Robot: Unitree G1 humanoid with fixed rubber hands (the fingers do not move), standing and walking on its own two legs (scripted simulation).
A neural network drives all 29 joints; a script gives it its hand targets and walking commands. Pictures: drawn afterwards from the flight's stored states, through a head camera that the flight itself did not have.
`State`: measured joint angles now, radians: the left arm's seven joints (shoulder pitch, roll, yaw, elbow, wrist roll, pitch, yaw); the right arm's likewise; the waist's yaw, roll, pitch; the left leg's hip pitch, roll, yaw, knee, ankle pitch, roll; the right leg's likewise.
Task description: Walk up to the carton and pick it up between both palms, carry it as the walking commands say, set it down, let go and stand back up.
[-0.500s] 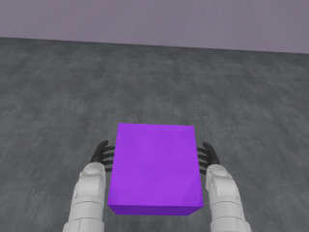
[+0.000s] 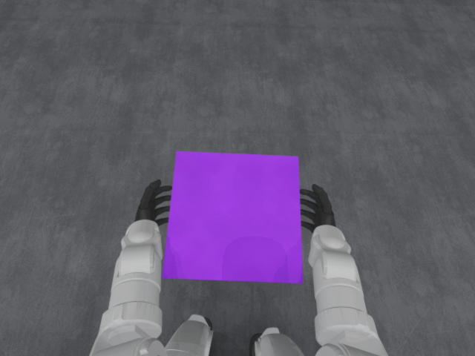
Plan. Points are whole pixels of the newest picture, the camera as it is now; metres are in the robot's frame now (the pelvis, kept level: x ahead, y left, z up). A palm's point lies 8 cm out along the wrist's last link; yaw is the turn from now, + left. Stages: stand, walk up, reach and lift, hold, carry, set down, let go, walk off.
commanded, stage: set down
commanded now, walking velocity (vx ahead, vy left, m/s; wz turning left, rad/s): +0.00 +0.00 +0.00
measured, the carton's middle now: (234, 222) +0.36 +0.03 -0.12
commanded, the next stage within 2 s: none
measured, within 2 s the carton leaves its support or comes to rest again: neither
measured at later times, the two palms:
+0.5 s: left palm (158, 222) +0.35 +0.19 -0.14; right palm (305, 228) +0.37 -0.12 -0.14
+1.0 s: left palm (166, 225) +0.38 +0.20 -0.24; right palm (293, 229) +0.40 -0.11 -0.23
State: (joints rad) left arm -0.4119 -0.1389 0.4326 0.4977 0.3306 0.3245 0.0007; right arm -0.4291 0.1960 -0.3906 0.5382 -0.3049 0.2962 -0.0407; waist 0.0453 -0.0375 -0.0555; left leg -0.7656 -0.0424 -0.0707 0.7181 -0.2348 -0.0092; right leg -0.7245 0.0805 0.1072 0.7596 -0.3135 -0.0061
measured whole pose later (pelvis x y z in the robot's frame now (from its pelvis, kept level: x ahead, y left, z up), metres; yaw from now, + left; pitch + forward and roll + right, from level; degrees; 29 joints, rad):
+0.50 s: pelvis -0.03 +0.00 -0.08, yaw +0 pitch +35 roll -1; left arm -0.63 -0.06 0.43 0.56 0.27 0.31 0.00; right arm -0.60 0.17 -0.43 0.53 -0.25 0.28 -0.09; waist 0.05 -0.05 -0.20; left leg -1.38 -0.05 -0.08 1.10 -0.32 -0.02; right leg -1.34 0.11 0.08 1.13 -0.40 0.00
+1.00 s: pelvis -0.04 +0.01 -0.16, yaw -2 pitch +42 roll -2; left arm -0.75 0.00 0.38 0.66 0.20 0.28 0.09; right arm -0.75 0.10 -0.41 0.64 -0.17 0.24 -0.14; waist 0.04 -0.04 -0.26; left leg -1.75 -0.08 -0.08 1.43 -0.42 -0.01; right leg -1.68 0.13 0.08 1.45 -0.50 0.04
